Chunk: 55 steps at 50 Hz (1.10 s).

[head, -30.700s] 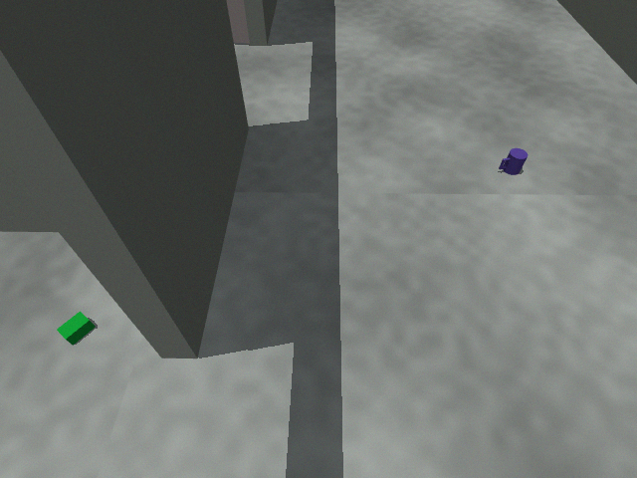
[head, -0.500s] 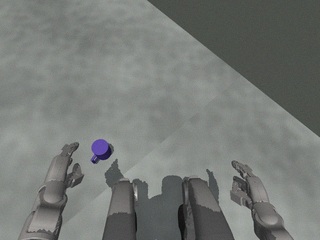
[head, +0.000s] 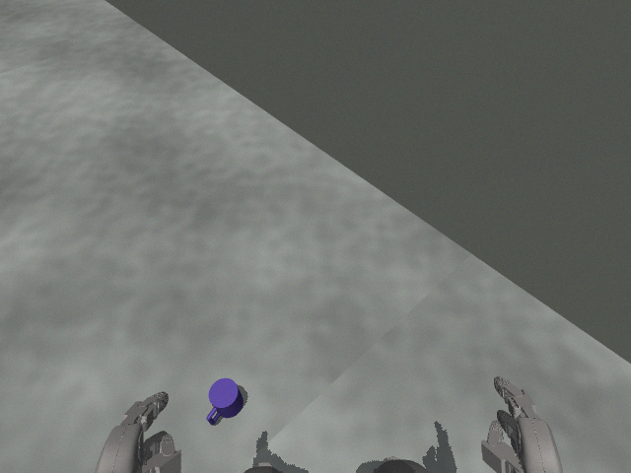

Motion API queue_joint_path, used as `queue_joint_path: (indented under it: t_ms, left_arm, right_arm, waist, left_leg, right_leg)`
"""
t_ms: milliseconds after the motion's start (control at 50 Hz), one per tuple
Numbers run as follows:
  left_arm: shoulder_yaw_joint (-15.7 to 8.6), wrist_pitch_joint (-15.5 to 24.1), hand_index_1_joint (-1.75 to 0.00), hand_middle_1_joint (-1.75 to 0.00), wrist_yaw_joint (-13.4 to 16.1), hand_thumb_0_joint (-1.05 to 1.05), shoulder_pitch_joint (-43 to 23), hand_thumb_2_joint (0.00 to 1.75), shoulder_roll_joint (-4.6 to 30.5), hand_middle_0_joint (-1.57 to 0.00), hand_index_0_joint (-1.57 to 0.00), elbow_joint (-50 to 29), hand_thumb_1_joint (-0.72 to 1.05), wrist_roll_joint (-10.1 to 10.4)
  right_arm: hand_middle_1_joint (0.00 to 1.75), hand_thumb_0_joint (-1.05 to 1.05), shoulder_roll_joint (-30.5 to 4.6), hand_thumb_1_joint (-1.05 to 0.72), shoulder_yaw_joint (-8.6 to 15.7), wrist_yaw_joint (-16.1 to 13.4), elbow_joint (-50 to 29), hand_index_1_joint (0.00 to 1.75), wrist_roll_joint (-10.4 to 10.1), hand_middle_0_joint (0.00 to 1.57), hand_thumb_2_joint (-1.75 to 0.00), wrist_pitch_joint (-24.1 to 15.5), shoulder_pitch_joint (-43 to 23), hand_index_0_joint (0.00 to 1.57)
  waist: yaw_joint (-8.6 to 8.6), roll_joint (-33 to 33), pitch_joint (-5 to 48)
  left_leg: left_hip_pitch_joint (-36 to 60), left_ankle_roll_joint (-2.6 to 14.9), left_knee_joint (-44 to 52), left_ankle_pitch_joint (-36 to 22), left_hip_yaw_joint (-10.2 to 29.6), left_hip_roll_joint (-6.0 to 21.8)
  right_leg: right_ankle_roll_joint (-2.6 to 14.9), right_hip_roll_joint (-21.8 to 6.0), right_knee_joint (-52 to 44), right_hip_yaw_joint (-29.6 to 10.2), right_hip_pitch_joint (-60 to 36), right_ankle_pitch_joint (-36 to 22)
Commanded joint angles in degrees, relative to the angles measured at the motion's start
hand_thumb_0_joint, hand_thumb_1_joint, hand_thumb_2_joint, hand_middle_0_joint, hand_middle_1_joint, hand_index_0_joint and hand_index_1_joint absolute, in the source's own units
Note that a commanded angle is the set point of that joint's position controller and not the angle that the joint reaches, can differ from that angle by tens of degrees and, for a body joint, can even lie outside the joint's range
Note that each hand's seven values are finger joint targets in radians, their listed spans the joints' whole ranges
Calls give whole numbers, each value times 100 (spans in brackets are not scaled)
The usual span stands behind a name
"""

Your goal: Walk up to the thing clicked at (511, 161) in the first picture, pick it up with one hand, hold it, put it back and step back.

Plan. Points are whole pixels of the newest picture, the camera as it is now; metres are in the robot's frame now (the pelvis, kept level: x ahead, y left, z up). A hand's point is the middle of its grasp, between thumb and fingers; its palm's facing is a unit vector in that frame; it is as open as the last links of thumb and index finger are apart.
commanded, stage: home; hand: left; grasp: from above
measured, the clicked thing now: (222, 403) +0.42 +0.26 -0.66
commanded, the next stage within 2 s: none
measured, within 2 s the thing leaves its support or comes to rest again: neither
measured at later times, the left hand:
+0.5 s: hand (173, 464) +0.16 +0.18 -0.04, palm faces +0.06 -0.98 -0.20, open 7.4 cm
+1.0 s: hand (172, 457) +0.17 +0.18 -0.04, palm faces +0.05 -0.98 -0.19, open 7.4 cm
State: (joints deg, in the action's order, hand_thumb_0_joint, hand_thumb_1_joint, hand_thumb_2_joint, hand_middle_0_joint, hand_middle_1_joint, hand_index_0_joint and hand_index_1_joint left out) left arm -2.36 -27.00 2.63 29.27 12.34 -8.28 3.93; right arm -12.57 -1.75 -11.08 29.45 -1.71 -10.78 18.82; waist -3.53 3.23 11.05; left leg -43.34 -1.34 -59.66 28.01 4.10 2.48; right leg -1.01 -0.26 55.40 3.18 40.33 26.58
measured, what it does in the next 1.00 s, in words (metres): stands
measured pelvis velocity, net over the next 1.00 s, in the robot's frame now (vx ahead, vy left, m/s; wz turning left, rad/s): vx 0.01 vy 0.01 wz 0.00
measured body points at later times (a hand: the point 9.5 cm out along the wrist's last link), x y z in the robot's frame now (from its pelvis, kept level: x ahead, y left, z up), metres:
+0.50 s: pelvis +0.01 +0.00 +0.00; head +0.03 +0.01 +0.45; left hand +0.16 +0.23 -0.03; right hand +0.17 -0.23 -0.06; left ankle +0.01 +0.13 -0.68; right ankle +0.01 -0.14 -0.68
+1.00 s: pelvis +0.01 +0.01 +0.00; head +0.03 +0.01 +0.45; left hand +0.17 +0.24 -0.03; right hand +0.17 -0.24 -0.06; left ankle +0.01 +0.13 -0.68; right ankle +0.01 -0.14 -0.68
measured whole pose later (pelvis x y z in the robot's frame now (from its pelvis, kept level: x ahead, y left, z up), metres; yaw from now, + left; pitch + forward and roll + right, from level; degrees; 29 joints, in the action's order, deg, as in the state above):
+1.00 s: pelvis +0.01 +0.01 +0.00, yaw +0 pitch +10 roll -3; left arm -1.6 -26.3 0.9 28.7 12.8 -7.4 2.9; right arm -12.2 -1.8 -10.3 30.9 -0.3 -13.2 16.3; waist -2.1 2.5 9.2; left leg -39.5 -0.9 -58.3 28.7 3.6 2.1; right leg -1.6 -0.6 53.8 2.8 36.4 27.1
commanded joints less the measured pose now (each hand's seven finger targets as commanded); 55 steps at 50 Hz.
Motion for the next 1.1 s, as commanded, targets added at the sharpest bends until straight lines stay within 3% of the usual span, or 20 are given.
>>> queue_joint_path:
  t_ms: [0, 120, 220, 320, 600, 700, 820, 1080]
  left_arm:
    - [-296, 246, -30, -30, -57, 0, -62, 90, 560, -20, -20, -1074, 90, -56]
    - [-291, 300, -30, -30, -161, 0, -311, 90, 594, -20, -20, -977, 90, -115]
    - [-317, 338, -30, -30, -163, 0, -252, 90, 614, -20, -20, -1063, 90, -117]
    - [-317, 367, -30, -30, -121, 0, -263, 90, 650, -20, -20, -1030, 90, -131]
    - [-285, 377, -30, -30, -98, 0, -161, 90, 614, -20, -20, -1034, 90, -111]
    - [-277, 372, -30, -30, -99, 0, -60, 90, 622, -20, -20, -1034, 90, -115]
    - [-267, 358, -30, -30, -114, 0, -130, 90, 584, -20, -20, -911, 90, -114]
    - [-265, 350, -30, -30, -131, 0, -225, 90, 642, -20, -20, -1059, 90, -115]
  right_arm:
    - [30, 0, -624, -90, 249, -49, -937, 30, 52, 20, -90, -451, -537, 20]
    - [30, 0, -680, -90, 284, -27, -864, 30, 108, 20, -90, -594, -592, 20]
    - [30, 0, -685, -90, 283, -4, -838, 30, 125, 20, -90, -645, -611, 20]
    - [30, 0, -681, -90, 253, 6, -804, 30, 135, 20, -90, -649, -702, 20]
    - [30, 0, -689, -90, 275, -2, -762, 30, 129, 20, -90, -615, -658, 20]
    - [30, 0, -704, -90, 311, 4, -740, 30, 139, 20, -90, -587, -582, 20]
    - [30, 0, -706, -90, 302, 19, -733, 30, 139, 20, -90, -571, -635, 20]
    - [30, 0, -721, -90, 302, 32, -783, 30, 126, 20, -90, -576, -657, 20]
  waist:
    - [55, -196, 62]
    - [6, -107, 28]
    - [64, -9, 308]
    - [115, 19, 159]
    - [126, -27, 311]
    - [120, 8, 521]
    - [117, -3, 189]
    - [114, -4, 225]
  left_leg:
    - [616, 240, 1099, -791, -207, -285]
    - [756, 222, 1124, -788, -233, -280]
    - [916, 205, 1082, -1054, -243, -298]
    - [816, 203, 1155, -828, -218, -294]
    - [924, 180, 1127, -1206, -179, -245]
    - [1056, 140, 1030, -1844, -139, -217]
    - [953, 143, 1169, -1353, -115, -192]
    - [900, 179, 1158, -1056, -172, -220]
  right_leg:
    - [76, 147, -1123, 106, -402, -677]
    - [64, 119, -1103, 109, -381, -678]
    - [58, 110, -1026, 93, -578, -950]
    - [66, 116, -1084, 114, -555, -751]
    - [84, 152, -972, 135, -656, -1049]
    - [102, 169, -836, 156, -757, -1524]
    - [101, 176, -916, 177, -591, -1089]
    - [86, 140, -984, 109, -580, -893]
